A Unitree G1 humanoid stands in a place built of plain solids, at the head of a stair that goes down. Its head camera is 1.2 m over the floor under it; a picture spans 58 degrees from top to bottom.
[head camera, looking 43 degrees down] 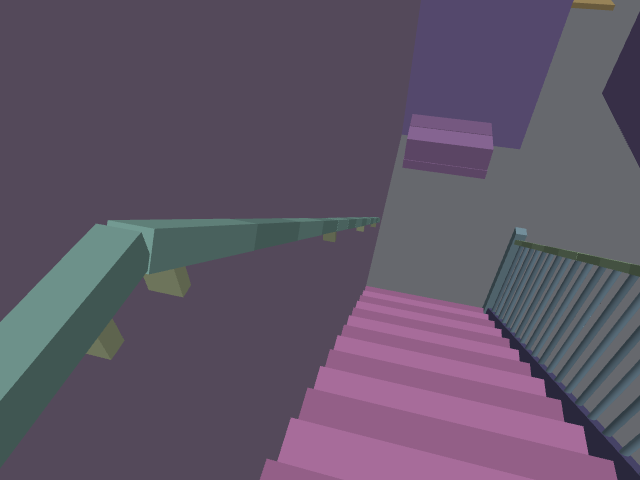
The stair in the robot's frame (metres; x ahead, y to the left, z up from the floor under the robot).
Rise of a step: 0.17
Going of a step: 0.22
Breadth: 1.20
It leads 15 degrees to the right of straight ahead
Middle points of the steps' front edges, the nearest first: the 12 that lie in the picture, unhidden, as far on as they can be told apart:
0.57 -0.47 -0.35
0.77 -0.53 -0.52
0.98 -0.58 -0.70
1.19 -0.63 -0.87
1.40 -0.69 -1.05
1.61 -0.74 -1.22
1.82 -0.80 -1.40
2.03 -0.85 -1.57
2.24 -0.90 -1.75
2.45 -0.96 -1.92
2.66 -1.01 -2.10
2.87 -1.06 -2.27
